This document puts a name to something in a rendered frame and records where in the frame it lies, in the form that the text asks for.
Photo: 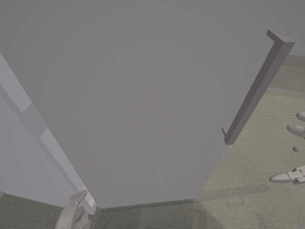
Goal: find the fridge door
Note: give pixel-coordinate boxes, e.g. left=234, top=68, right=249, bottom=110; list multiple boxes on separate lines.
left=0, top=0, right=305, bottom=209

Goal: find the right robot hand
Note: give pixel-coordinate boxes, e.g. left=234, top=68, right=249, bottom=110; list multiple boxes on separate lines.
left=269, top=112, right=305, bottom=185

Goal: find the handle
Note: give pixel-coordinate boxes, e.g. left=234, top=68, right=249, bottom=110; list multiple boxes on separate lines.
left=222, top=30, right=295, bottom=145

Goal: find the left robot hand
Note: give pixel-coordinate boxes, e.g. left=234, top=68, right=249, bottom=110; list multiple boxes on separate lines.
left=55, top=190, right=91, bottom=229

